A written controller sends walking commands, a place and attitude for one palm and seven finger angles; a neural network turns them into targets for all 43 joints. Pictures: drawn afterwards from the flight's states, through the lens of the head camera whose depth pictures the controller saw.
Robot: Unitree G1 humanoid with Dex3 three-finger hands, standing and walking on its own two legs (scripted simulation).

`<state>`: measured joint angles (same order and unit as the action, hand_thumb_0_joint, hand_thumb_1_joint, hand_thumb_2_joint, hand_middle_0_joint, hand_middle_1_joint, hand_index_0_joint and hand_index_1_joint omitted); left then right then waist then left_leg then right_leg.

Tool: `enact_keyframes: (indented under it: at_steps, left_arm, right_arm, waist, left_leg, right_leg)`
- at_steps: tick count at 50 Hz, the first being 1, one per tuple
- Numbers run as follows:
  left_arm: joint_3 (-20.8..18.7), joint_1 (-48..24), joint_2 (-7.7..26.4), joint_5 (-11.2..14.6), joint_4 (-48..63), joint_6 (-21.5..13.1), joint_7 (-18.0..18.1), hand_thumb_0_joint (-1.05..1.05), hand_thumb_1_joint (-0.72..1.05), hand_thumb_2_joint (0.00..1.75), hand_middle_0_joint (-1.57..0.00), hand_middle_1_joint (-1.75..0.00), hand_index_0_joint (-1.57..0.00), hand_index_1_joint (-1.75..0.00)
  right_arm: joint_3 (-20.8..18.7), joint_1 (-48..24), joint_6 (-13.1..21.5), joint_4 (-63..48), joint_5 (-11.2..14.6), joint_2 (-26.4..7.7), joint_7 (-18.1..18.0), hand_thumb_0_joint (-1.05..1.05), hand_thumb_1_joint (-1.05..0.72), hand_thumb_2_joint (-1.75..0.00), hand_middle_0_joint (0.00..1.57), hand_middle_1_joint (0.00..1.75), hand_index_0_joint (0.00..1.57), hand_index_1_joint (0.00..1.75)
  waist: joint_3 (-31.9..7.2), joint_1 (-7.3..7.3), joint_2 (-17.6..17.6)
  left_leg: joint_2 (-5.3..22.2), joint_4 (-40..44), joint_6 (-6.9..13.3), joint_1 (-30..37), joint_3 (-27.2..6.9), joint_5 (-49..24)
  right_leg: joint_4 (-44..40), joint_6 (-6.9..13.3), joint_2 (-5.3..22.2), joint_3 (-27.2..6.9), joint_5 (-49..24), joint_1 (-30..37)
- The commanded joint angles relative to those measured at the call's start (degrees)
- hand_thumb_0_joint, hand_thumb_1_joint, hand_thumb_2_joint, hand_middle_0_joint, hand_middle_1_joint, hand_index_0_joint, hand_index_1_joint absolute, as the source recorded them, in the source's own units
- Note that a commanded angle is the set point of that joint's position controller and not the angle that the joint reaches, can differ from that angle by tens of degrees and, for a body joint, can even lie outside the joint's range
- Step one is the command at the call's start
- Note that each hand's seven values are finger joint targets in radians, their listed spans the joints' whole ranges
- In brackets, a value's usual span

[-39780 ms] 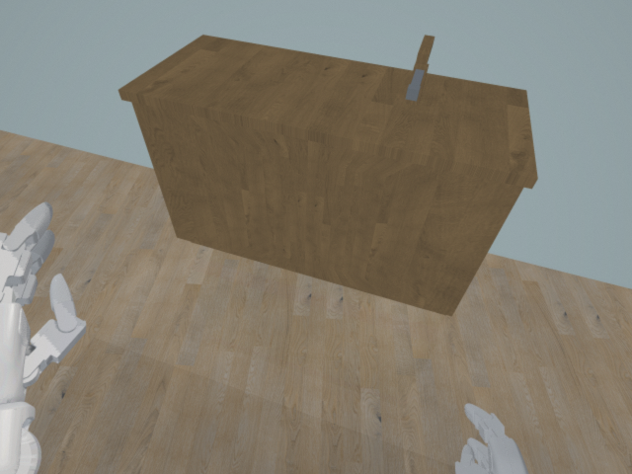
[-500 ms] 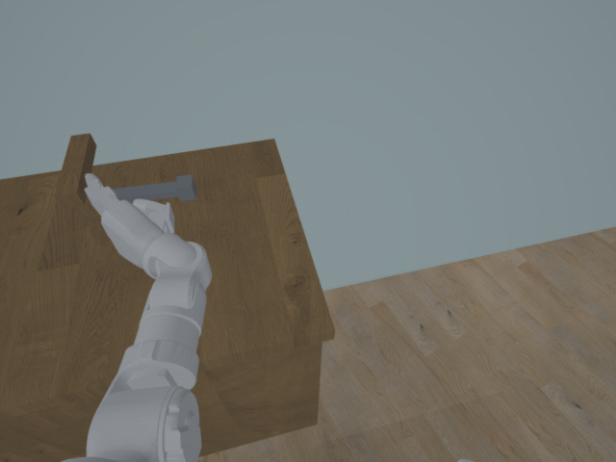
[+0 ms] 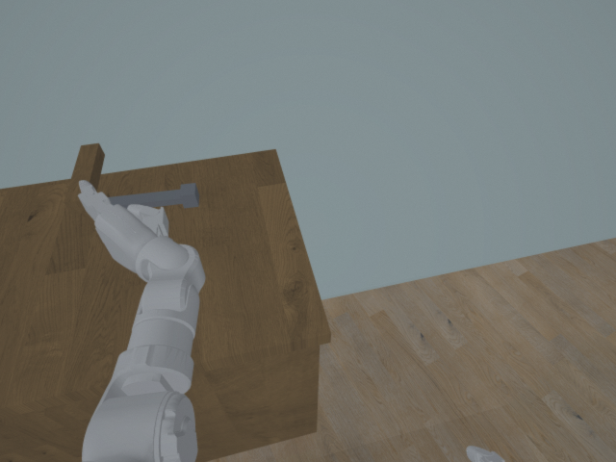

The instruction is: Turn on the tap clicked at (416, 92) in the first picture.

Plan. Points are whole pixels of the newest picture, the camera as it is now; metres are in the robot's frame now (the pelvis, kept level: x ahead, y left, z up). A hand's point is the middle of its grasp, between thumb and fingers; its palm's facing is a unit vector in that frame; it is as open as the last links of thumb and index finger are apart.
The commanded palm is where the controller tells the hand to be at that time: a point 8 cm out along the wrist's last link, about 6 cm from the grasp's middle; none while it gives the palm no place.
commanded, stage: lift the hand up off the lever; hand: left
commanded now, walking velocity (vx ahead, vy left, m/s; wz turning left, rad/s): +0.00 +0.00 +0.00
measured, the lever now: (189, 195) +0.51 +0.21 +0.06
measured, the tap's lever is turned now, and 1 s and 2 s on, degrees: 86 86 86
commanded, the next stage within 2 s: draw the hand back beside the body in 0.70 s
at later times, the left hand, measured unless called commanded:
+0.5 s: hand (156, 211) +0.41 +0.22 +0.12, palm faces +0.80 -0.59 -0.07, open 7.8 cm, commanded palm +0.36 +0.23 +0.13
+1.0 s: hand (159, 223) +0.38 +0.21 +0.13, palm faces +0.55 -0.83 -0.08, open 7.8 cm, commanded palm +0.32 +0.24 +0.14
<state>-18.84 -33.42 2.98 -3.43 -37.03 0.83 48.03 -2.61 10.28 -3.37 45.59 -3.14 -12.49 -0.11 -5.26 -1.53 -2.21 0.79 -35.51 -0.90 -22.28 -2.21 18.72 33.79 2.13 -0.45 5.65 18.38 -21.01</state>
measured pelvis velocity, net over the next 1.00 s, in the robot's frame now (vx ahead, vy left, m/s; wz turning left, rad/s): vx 0.00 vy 0.00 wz -0.03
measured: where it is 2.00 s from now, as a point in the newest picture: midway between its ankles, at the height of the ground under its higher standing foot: outside the picture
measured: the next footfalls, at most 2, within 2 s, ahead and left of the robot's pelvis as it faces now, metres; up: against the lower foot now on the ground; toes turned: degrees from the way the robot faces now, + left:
none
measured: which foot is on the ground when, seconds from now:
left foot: down 0.00-1.00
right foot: down 0.00-1.00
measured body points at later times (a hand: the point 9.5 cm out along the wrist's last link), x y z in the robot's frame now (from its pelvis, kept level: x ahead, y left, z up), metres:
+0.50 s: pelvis +0.00 +0.01 +0.00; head +0.01 +0.00 +0.45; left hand +0.36 +0.25 +0.13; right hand +0.14 -0.23 -0.12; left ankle -0.01 +0.13 -0.73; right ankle -0.01 -0.09 -0.73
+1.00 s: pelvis +0.00 +0.00 +0.01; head +0.00 -0.01 +0.46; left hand +0.34 +0.25 +0.14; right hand +0.14 -0.24 -0.11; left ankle -0.01 +0.13 -0.73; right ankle -0.01 -0.09 -0.73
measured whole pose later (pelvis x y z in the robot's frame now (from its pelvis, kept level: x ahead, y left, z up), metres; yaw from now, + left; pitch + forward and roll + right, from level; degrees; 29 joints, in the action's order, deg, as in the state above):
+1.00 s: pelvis +0.00 +0.00 +0.01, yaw -2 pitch +0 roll +0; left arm -12.7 -18.3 7.4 1.7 -16.3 6.5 25.0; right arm -1.1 9.1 -4.3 42.2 0.2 -12.2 -4.4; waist -1.4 0.6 -2.3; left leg 0.9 -29.9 -0.6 -12.9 -0.1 17.2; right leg 29.6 1.9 -0.6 3.6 16.8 -13.1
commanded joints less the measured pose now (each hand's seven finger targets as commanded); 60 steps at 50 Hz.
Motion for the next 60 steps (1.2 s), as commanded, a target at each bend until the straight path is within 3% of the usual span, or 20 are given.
enact_keyframes:
  at_steps: [1, 4, 6, 11, 18, 21, 26, 30, 31, 34, 40, 41, 42, 44, 50, 51, 52, 53, 56, 60]
  left_arm:
    - [2.41, -23.38, 8.32, -2.44, 13.24, -2.54, -0.25, 0.00, 0.90, 0.90, -0.15, -0.15, -0.15, -0.15]
    - [3.98, -24.83, 6.74, -1.99, 14.26, -1.91, -0.45, 0.00, 0.90, 0.90, -0.15, -0.15, -0.15, -0.15]
    - [0.61, -22.43, 9.76, -1.68, 14.58, -1.15, -0.24, 0.00, 0.90, 0.90, -0.15, -0.15, -0.15, -0.15]
    - [1.64, -23.39, 9.21, -2.17, 17.20, -0.01, -0.31, 0.00, 0.90, 0.90, -0.15, -0.15, -0.15, -0.15]
    - [5.22, -23.89, 5.94, -1.83, 21.54, 1.52, -0.82, 0.00, 0.90, 0.90, -0.15, -0.15, -0.15, -0.15]
    - [3.15, -24.09, 8.24, -1.70, 21.40, 2.48, -0.52, 0.00, 0.90, 0.90, -0.15, -0.15, -0.15, -0.15]
    - [4.06, -25.82, 7.66, -2.37, 21.64, 3.48, -0.35, 0.00, 0.90, 0.90, -0.15, -0.15, -0.15, -0.15]
    - [3.89, -24.03, 7.39, -2.12, 22.43, 3.67, -0.20, 0.00, 0.90, 0.90, -0.15, -0.15, -0.15, -0.15]
    - [2.27, -22.70, 9.25, -2.22, 22.12, 3.87, -0.39, 0.00, 0.90, 0.90, -0.15, -0.15, -0.15, -0.15]
    - [4.44, -22.33, 6.84, -2.08, 22.89, 4.16, -0.60, 0.00, 0.90, 0.90, -0.15, -0.15, -0.15, -0.15]
    - [4.51, -25.13, 7.05, -1.75, 22.10, 4.43, -0.54, 0.00, 0.90, 0.90, -0.15, -0.15, -0.15, -0.15]
    - [11.19, -20.98, 7.94, -4.09, 24.62, 4.44, -8.47, 0.00, 0.90, 0.90, -0.15, -0.15, -0.15, -0.15]
    - [7.07, -20.15, 11.95, -2.61, 27.45, 3.93, -12.09, 0.00, 0.90, 0.90, -0.15, -0.16, -0.15, -0.16]
    - [8.37, -18.32, 12.70, -0.50, 34.16, 2.82, -17.40, 0.00, 0.90, 0.90, -0.15, -0.16, -0.15, -0.16]
    - [7.45, -3.12, 15.83, 7.24, 39.83, -1.72, -32.16, 0.00, 0.90, 0.90, -0.16, -0.18, -0.16, -0.18]
    - [-1.10, 7.23, 30.74, 6.03, 30.95, -2.01, -32.69, 0.00, 0.90, 0.90, -0.16, -0.18, -0.16, -0.18]
    - [3.19, 7.59, 25.17, 6.71, 32.53, -3.13, -34.49, 0.00, 0.90, 0.90, -0.16, -0.19, -0.16, -0.19]
    - [4.97, 7.07, 23.99, 7.11, 34.70, -4.31, -35.81, 0.00, 0.90, 0.90, -0.16, -0.19, -0.16, -0.19]
    - [5.06, 9.09, 24.83, 7.93, 36.81, -6.28, -37.99, 0.00, 0.90, 0.90, -0.17, -0.20, -0.17, -0.20]
    - [5.85, 11.02, 24.68, 7.94, 41.69, -8.52, -38.89, 0.00, 0.90, 0.90, -0.17, -0.21, -0.17, -0.21]
  right_arm:
    - [-1.80, -3.96, 2.43, -6.27, -0.05, -6.64, -0.31, 0.00, -0.90, -0.90, 0.20, 0.30, 0.20, 0.30]
    - [-1.55, -4.44, 2.42, -6.68, 0.24, -6.49, -0.25, 0.00, -0.90, -0.90, 0.20, 0.30, 0.20, 0.30]
    - [-1.72, -4.35, 2.25, -6.52, 0.13, -6.72, -0.47, 0.00, -0.90, -0.90, 0.20, 0.30, 0.20, 0.30]
    - [-1.65, -5.14, 2.24, -6.63, 0.18, -6.57, -0.43, 0.00, -0.90, -0.90, 0.20, 0.30, 0.20, 0.30]
    - [-1.47, -6.34, 2.63, -7.04, 0.37, -6.04, -0.37, 0.00, -0.90, -0.90, 0.20, 0.30, 0.20, 0.30]
    - [-1.43, -6.65, 2.62, -6.44, 0.27, -6.30, -0.64, 0.00, -0.90, -0.90, 0.20, 0.30, 0.20, 0.30]
    - [-1.30, -7.27, 3.01, -6.09, 0.20, -6.09, -0.72, 0.00, -0.90, -0.90, 0.20, 0.30, 0.20, 0.30]
    - [-1.33, -6.80, 3.04, -6.68, 0.16, -5.89, -0.59, 0.00, -0.90, -0.90, 0.20, 0.30, 0.20, 0.30]
    - [-1.45, -6.87, 2.67, -6.41, 0.16, -6.20, -0.70, 0.00, -0.90, -0.90, 0.20, 0.30, 0.20, 0.30]
    - [-1.32, -7.18, 2.70, -6.86, 0.43, -5.77, -0.51, 0.00, -0.90, -0.90, 0.20, 0.30, 0.20, 0.30]
    - [-1.05, -7.81, 3.07, -6.37, 0.65, -5.93, -0.80, 0.00, -0.90, -0.90, 0.20, 0.30, 0.20, 0.30]
    - [-1.25, -6.06, 1.81, -6.44, 0.84, -7.41, -2.05, 0.00, -0.90, -0.90, 0.20, 0.30, 0.20, 0.30]
    - [-1.45, -5.55, 1.48, -8.51, 1.62, -7.34, -2.74, 0.00, -0.90, -0.90, 0.20, 0.30, 0.20, 0.30]
    - [-0.95, -6.15, 1.16, -10.09, 2.50, -6.65, -3.83, 0.00, -0.90, -0.90, 0.20, 0.30, 0.20, 0.30]
    - [0.55, -7.61, 2.54, -12.56, 4.59, -6.45, -5.46, 0.00, -0.90, -0.90, 0.20, 0.30, 0.20, 0.30]
    - [-0.19, -3.25, 2.92, -11.18, 3.97, -7.07, -4.05, 0.00, -0.90, -0.90, 0.20, 0.30, 0.20, 0.30]
    - [0.59, -4.47, 3.04, -12.71, 4.28, -6.22, -3.45, 0.00, -0.90, -0.90, 0.20, 0.30, 0.20, 0.30]
    - [0.57, -5.42, 3.52, -13.93, 4.65, -6.28, -3.15, 0.00, -0.90, -0.90, 0.20, 0.30, 0.20, 0.30]
    - [0.45, -6.49, 4.36, -15.00, 4.94, -6.94, -2.93, 0.00, -0.90, -0.90, 0.20, 0.30, 0.20, 0.30]
    - [0.35, -6.73, 6.12, -15.74, 4.74, -7.20, -2.78, 0.00, -0.90, -0.90, 0.20, 0.30, 0.20, 0.30]
  waist:
    - [-15.19, -0.07, 2.32]
    - [-15.25, -0.09, 2.94]
    - [-15.78, 1.02, 3.38]
    - [-15.94, 1.04, 2.10]
    - [-15.55, 0.94, 1.83]
    - [-15.01, 1.20, 1.95]
    - [-14.74, 1.33, 0.42]
    - [-17.10, 1.66, 2.77]
    - [-16.55, 2.16, 1.87]
    - [-15.91, 1.65, 2.64]
    - [-14.42, 1.13, 2.58]
    - [-14.41, -0.81, 4.57]
    - [-17.43, 0.49, 2.12]
    - [-18.61, 0.88, 1.62]
    - [-10.51, 2.13, 1.53]
    - [-8.02, 2.84, -0.30]
    - [-4.94, 2.67, -0.16]
    - [-3.16, 2.33, 0.96]
    - [-0.14, 2.31, 1.38]
    - [-1.16, 2.05, 1.67]
  left_leg:
    - [-1.01, 3.07, 1.28, 4.91, 2.18, -16.72]
    - [-1.01, 3.57, 1.24, 5.77, 2.14, -17.80]
    - [-0.96, 3.88, 1.07, 5.56, 2.19, -18.54]
    - [-0.69, 4.18, 0.87, 7.29, 2.16, -19.97]
    - [-0.40, 4.54, 0.46, 9.16, 2.15, -22.23]
    - [-0.33, 5.07, 0.05, 9.24, 1.92, -21.59]
    - [-0.30, 5.55, -0.24, 9.98, 1.76, -20.77]
    - [-0.47, 4.71, 0.11, 9.93, 2.29, -23.93]
    - [-0.35, 4.99, -0.26, 9.74, 2.14, -23.89]
    - [-0.26, 4.80, 0.03, 9.76, 2.26, -24.58]
    - [-0.54, 5.36, 0.58, 9.16, 2.24, -20.34]
    - [-0.62, 5.50, 1.44, 11.08, 2.69, -21.57]
    - [-0.81, 5.59, 2.05, 12.47, 3.35, -23.91]
    - [-0.73, 5.97, 2.21, 14.44, 3.08, -26.73]
    - [-0.51, 8.46, 2.66, 14.57, 2.99, -20.82]
    - [0.09, 10.95, 2.43, 15.14, 3.36, -16.80]
    - [-0.68, 12.67, 2.45, 13.68, 3.70, -15.49]
    - [-0.46, 13.41, 2.53, 14.09, 3.79, -14.57]
    - [-0.36, 14.90, 2.65, 15.37, 3.73, -11.60]
    - [-0.35, 15.86, 2.94, 17.77, 3.58, -10.86]
  right_leg:
    - [-4.77, -0.68, 1.14, -2.00, -17.53, 9.11]
    - [-4.78, -0.63, 1.23, -1.83, -18.29, 9.56]
    - [-4.90, -0.60, 1.11, -1.79, -19.22, 11.05]
    - [-5.18, -0.41, 1.04, -1.68, -19.28, 10.90]
    - [-5.08, -0.29, 1.01, -1.37, -20.33, 11.03]
    - [-5.71, -0.27, 0.87, -1.27, -18.93, 11.11]
    - [-6.16, -0.05, 0.78, -1.24, -16.94, 10.53]
    - [-5.10, -0.29, 1.05, -1.34, -22.07, 12.65]
    - [-5.36, -0.16, 1.00, -1.49, -21.51, 12.83]
    - [-5.16, -0.26, 1.15, -1.34, -22.77, 12.72]
    - [-6.30, -0.48, 1.28, -1.72, -18.86, 11.45]
    - [-4.67, -0.17, 0.91, -3.11, -23.16, 12.15]
    - [-4.67, -0.03, 1.09, -3.48, -26.94, 14.58]
    - [-4.65, -0.20, 1.14, -3.91, -30.81, 17.55]
    - [-7.75, -0.68, 0.55, -4.75, -26.50, 16.67]
    - [-9.61, -0.90, 1.68, -5.42, -23.16, 17.51]
    - [-10.38, -0.80, 1.40, -4.94, -21.12, 18.23]
    - [-11.31, -0.84, 1.34, -5.06, -19.81, 17.69]
    - [-14.12, -0.99, 1.13, -5.57, -15.29, 16.54]
    - [-15.45, -1.00, 0.94, -5.67, -13.11, 16.96]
